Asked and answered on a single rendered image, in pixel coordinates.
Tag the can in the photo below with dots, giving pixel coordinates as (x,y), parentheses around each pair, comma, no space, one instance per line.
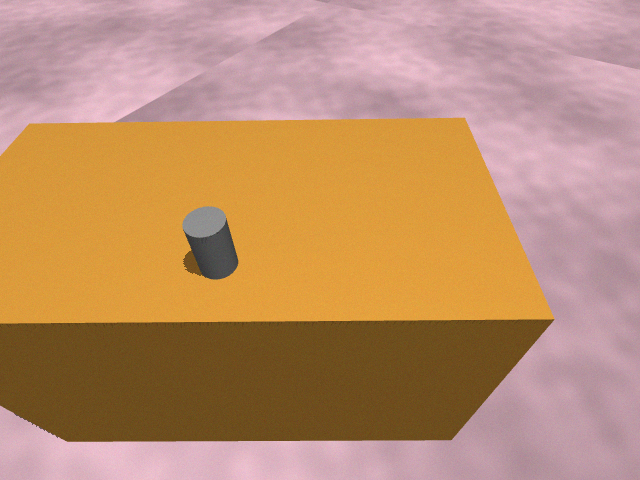
(209,237)

